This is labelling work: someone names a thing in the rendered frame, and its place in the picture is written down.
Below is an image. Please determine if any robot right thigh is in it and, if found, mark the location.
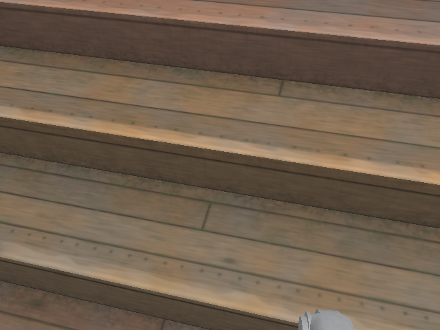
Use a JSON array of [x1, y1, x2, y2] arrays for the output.
[[298, 309, 354, 330]]

